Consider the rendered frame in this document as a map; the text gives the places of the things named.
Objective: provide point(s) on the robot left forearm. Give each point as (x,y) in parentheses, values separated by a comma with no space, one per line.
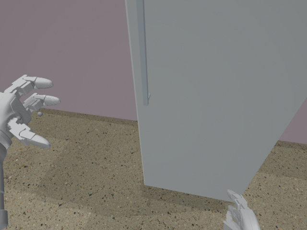
(5,143)

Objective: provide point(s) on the handle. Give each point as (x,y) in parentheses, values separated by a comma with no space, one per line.
(142,46)

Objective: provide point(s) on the left robot hand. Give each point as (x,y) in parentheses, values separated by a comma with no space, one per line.
(11,107)

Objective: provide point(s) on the right robot hand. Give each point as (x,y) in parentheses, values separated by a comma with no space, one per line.
(245,217)

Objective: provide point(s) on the fridge door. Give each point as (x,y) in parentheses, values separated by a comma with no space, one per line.
(226,78)

